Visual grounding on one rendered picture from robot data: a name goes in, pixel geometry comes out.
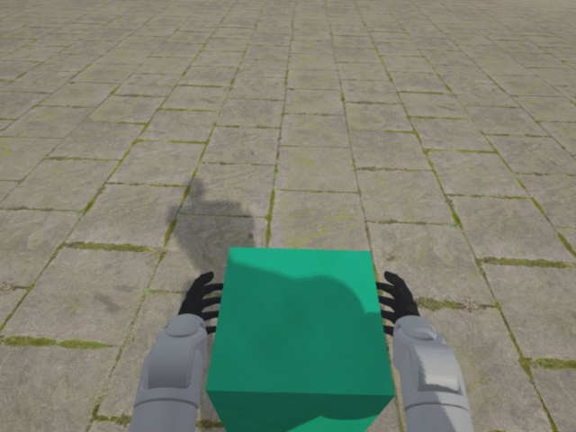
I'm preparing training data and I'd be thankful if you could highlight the right robot hand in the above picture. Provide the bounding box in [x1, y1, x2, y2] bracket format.
[375, 271, 420, 336]

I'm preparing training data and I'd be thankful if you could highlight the left robot hand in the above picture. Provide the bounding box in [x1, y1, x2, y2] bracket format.
[177, 272, 223, 335]

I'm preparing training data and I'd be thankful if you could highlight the right robot forearm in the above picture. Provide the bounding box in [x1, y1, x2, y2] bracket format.
[392, 315, 474, 432]

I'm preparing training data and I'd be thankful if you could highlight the carton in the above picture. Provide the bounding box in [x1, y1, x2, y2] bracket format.
[206, 247, 395, 432]

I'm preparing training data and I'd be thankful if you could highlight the left robot forearm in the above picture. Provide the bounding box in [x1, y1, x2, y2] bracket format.
[129, 314, 207, 432]

